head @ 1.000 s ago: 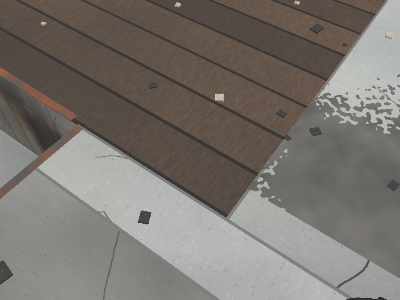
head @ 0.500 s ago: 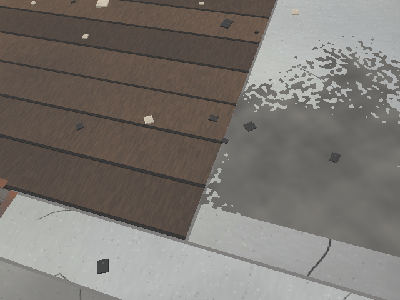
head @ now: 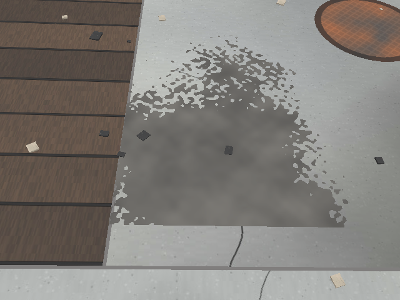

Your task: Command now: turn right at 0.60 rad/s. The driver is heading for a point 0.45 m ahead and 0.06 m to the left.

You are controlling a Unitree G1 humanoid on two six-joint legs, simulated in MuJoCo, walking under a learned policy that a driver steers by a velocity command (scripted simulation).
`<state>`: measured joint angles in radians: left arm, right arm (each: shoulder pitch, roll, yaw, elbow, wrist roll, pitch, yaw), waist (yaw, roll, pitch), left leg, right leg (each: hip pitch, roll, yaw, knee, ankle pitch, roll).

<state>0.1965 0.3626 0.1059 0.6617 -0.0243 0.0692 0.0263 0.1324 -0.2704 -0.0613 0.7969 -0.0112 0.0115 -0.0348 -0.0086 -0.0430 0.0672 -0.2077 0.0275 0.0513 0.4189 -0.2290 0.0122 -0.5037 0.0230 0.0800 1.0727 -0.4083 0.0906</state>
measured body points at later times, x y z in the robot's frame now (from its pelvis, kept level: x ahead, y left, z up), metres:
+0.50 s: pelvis +0.00 -0.06 +0.00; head +0.02 -0.07 +0.44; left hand +0.19 +0.18 -0.10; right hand +0.07 -0.36 -0.13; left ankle -0.02 +0.09 -0.70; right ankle +0.00 -0.15 -0.74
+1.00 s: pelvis -0.01 -0.01 +0.01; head +0.03 +0.03 +0.45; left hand +0.07 +0.31 -0.11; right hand +0.20 -0.27 -0.08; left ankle -0.03 +0.06 -0.74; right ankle +0.06 -0.18 -0.68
